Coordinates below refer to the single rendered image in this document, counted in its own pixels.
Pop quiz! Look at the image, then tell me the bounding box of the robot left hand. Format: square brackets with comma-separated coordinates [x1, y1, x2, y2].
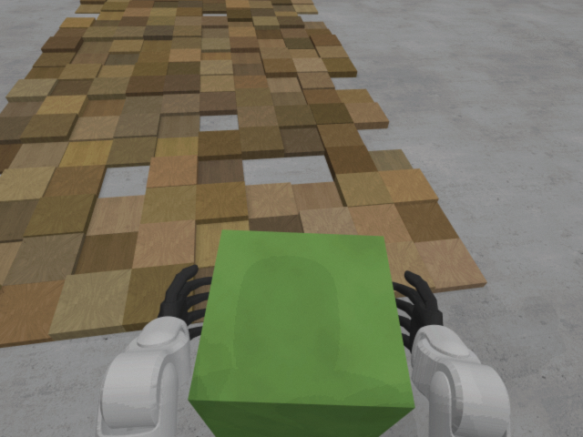
[158, 264, 212, 340]

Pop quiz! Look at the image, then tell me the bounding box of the robot right forearm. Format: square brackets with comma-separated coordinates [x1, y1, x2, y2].
[411, 325, 511, 437]

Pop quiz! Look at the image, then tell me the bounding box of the robot left forearm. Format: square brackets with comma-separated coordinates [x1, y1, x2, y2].
[95, 317, 191, 437]

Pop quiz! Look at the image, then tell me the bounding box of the carton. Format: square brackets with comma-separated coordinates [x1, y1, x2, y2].
[188, 229, 415, 437]

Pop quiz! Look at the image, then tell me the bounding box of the robot right hand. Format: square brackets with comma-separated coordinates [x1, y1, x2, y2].
[393, 270, 444, 354]

